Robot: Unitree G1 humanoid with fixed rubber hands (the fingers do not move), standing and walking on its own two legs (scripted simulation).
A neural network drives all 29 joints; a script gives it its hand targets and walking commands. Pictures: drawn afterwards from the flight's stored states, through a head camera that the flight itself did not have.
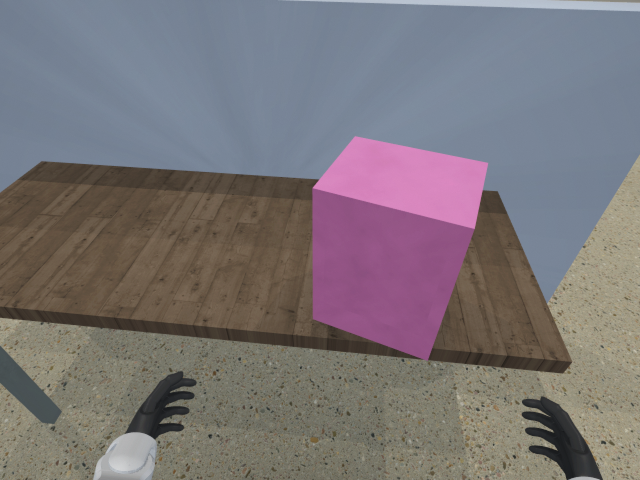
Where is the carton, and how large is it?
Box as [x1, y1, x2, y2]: [312, 136, 487, 360]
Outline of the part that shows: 355,136 312,188 313,318 427,360 474,228 487,163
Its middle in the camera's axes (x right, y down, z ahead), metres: +0.12 +0.02 +0.65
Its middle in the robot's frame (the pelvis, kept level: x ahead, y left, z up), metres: +0.48 -0.08 +0.04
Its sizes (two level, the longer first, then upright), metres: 0.216 0.175 0.292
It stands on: a table, 0.64 m high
